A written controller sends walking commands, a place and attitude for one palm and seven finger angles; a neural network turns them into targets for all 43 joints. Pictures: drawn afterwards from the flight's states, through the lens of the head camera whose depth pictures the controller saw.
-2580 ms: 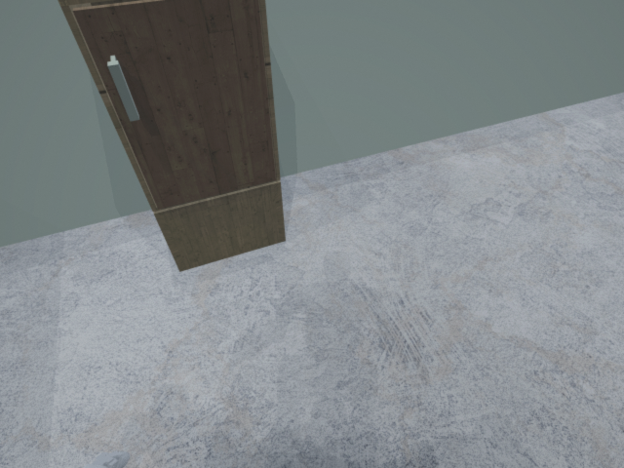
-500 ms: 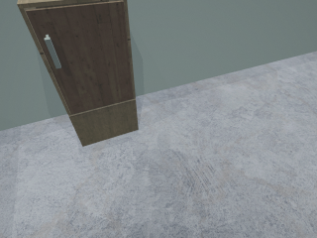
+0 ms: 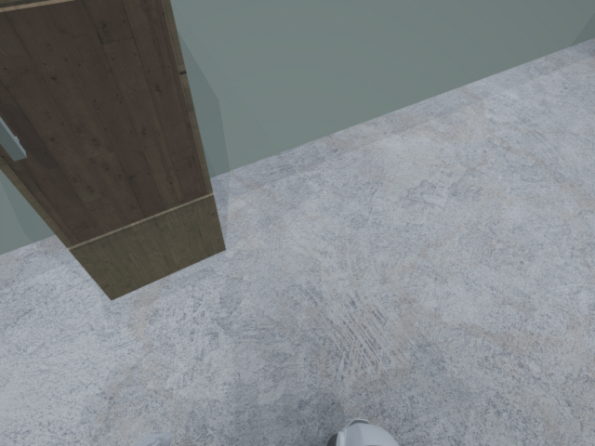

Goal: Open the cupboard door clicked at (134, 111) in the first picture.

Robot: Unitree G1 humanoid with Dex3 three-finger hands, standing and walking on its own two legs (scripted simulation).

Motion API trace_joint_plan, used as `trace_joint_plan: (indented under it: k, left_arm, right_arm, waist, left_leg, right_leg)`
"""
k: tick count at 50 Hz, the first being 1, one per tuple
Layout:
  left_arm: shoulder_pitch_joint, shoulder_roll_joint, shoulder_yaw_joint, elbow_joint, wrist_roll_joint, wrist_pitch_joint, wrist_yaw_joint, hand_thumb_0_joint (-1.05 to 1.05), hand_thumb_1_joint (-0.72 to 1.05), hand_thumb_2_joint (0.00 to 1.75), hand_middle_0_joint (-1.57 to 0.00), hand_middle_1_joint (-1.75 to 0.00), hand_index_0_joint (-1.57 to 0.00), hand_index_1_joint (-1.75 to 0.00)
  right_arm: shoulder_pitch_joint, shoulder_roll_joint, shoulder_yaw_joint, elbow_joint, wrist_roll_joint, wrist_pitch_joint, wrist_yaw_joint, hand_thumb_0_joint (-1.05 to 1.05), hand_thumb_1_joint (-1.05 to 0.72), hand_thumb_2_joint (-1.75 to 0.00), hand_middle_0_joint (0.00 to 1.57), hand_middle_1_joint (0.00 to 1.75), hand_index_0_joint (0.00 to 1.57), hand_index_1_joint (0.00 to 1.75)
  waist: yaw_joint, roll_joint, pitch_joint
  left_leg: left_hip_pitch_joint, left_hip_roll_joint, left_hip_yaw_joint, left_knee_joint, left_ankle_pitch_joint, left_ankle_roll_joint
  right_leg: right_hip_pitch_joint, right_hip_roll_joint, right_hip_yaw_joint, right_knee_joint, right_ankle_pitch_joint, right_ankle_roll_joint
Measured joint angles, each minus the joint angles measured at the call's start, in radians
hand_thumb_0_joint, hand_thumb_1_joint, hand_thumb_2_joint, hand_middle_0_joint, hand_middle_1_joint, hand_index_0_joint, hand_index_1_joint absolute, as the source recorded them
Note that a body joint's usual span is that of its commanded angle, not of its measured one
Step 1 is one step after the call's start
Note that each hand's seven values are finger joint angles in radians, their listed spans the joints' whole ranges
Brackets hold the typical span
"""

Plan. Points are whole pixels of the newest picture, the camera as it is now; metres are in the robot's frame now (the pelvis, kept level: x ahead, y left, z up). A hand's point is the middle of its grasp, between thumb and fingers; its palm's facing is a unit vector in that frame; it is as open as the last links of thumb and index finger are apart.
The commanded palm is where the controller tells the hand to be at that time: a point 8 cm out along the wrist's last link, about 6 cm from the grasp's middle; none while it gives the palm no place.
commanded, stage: turn to face it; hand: left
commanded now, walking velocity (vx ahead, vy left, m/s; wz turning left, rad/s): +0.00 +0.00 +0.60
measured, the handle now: out of the picture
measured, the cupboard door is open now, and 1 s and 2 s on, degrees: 0 0 0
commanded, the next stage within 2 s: take the last steps up to it in 0.84 s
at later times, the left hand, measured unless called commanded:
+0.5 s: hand out of the picture +0.08 +0.26 -0.19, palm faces +0.29 -0.93 -0.22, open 7.3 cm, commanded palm none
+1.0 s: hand out of the picture +0.04 +0.17 -0.15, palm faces +0.45 -0.86 -0.25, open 7.4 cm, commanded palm none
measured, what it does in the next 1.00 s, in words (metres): steps on the spot, turning left: right foot, then left foot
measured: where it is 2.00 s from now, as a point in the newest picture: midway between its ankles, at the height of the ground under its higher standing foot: (244, 424)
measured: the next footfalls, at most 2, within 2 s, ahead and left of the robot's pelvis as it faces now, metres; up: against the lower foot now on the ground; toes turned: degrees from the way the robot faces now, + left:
right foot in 0.04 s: +0.15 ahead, -0.12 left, +0.00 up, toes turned -7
left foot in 0.38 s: +0.11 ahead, +0.14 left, +0.00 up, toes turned +22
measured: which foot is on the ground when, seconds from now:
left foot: down 0.00-0.06, up 0.08-0.36, down 0.38-0.88, up 0.90-1.00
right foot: up 0.00-0.02, down 0.04-0.38, up 0.40-0.84, down 0.86-1.00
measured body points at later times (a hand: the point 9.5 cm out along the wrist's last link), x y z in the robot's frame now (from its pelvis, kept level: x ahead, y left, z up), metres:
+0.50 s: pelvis +0.05 +0.03 -0.01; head +0.08 +0.08 +0.43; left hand +0.06 +0.31 -0.17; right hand +0.20 -0.21 -0.13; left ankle +0.07 +0.12 -0.73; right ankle +0.08 -0.11 -0.66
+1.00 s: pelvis +0.07 -0.01 +0.01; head +0.10 -0.03 +0.45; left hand +0.02 +0.22 -0.13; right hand +0.23 -0.21 -0.16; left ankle +0.02 +0.11 -0.67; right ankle +0.11 -0.10 -0.73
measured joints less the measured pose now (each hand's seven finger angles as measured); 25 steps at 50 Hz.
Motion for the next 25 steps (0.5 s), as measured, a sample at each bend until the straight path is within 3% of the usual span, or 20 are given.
trace_joint_plan:
  k: [2,6,9,14,19,20,22,25]
  left_arm:
    - [-0.026,-0.003,-0.006,-0.025,0.0,-0.015,0.001,0.0,0.91,0.9,-0.2,-0.29,-0.19,-0.3]
    - [-0.06,-0.03,-0.015,-0.061,-0.003,-0.048,0.014,0.0,0.91,0.9,-0.2,-0.29,-0.19,-0.3]
    - [-0.045,-0.044,-0.023,-0.068,-0.003,-0.031,0.026,0.0,0.91,0.9,-0.2,-0.29,-0.2,-0.3]
    - [-0.012,-0.037,-0.008,-0.058,-0.001,0.005,0.032,-0.01,0.92,0.9,-0.21,-0.29,-0.2,-0.3]
    - [0.017,0.015,0.008,-0.074,0.002,0.034,0.023,-0.01,0.92,0.9,-0.21,-0.3,-0.2,-0.3]
    - [0.024,0.027,0.013,-0.077,-0.002,0.043,0.019,-0.01,0.91,0.9,-0.21,-0.29,-0.2,-0.3]
    - [0.032,0.055,0.024,-0.075,-0.003,0.064,0.017,-0.01,0.91,0.9,-0.21,-0.29,-0.2,-0.3]
    - [0.043,0.08,0.037,-0.059,-0.001,0.072,0.012,0.0,0.91,0.9,-0.2,-0.29,-0.2,-0.3]
  right_arm:
    - [0.031,0.002,-0.007,0.01,0.004,0.017,0.005,0.0,-0.9,-0.9,0.2,0.3,0.2,0.3]
    - [-0.002,-0.025,-0.028,-0.004,0.017,0.061,0.012,0.0,-0.9,-0.9,0.2,0.3,0.2,0.3]
    - [-0.061,-0.059,-0.046,-0.049,0.012,0.086,0.019,0.0,-0.9,-0.9,0.2,0.3,0.2,0.3]
    - [-0.155,-0.112,-0.063,-0.143,0.003,0.097,0.034,0.0,-0.91,-0.9,0.2,0.3,0.19,0.3]
    - [-0.212,-0.158,-0.07,-0.221,-0.001,0.083,0.045,0.0,-0.91,-0.9,0.19,0.3,0.19,0.3]
    - [-0.22,-0.165,-0.072,-0.232,-0.004,0.075,0.045,0.0,-0.91,-0.9,0.19,0.3,0.19,0.3]
    - [-0.238,-0.167,-0.067,-0.246,-0.008,0.062,0.043,0.0,-0.91,-0.9,0.19,0.3,0.19,0.3]
    - [-0.245,-0.16,-0.052,-0.251,-0.007,0.056,0.03,0.0,-0.91,-0.9,0.19,0.3,0.19,0.3]
  waist:
    - [-0.01,0.003,-0.004]
    - [-0.011,0.024,0.013]
    - [-0.01,0.024,0.005]
    - [-0.01,0.005,-0.019]
    - [0.018,-0.017,-0.025]
    - [0.02,-0.023,-0.027]
    - [0.028,-0.037,-0.018]
    - [0.035,-0.039,-0.016]
  left_leg:
    - [-0.016,0.002,-0.027,0.087,-0.056,-0.01]
    - [-0.248,-0.002,-0.13,0.602,-0.15,-0.013]
    - [-0.393,0.01,-0.141,0.775,-0.102,-0.024]
    - [-0.481,0.048,-0.106,0.62,-0.03,-0.04]
    - [-0.41,0.047,-0.068,0.333,0.068,-0.036]
    - [-0.419,0.038,-0.07,0.329,0.078,-0.015]
    - [-0.436,0.021,-0.071,0.36,0.067,0.034]
    - [-0.41,-0.005,-0.084,0.286,0.103,0.055]
  right_leg:
    - [0.069,0.007,-0.019,-0.095,0.075,-0.002]
    - [0.089,-0.012,-0.064,-0.032,-0.059,-0.042]
    - [0.132,-0.026,-0.09,-0.071,-0.055,-0.032]
    - [0.174,-0.061,-0.142,-0.1,-0.06,-0.011]
    - [0.157,-0.108,-0.182,0.002,-0.124,0.026]
    - [0.131,-0.116,-0.168,0.061,-0.189,0.04]
    - [0.058,-0.087,-0.072,0.235,-0.32,0.051]
    - [-0.026,-0.04,0.022,0.445,-0.272,0.06]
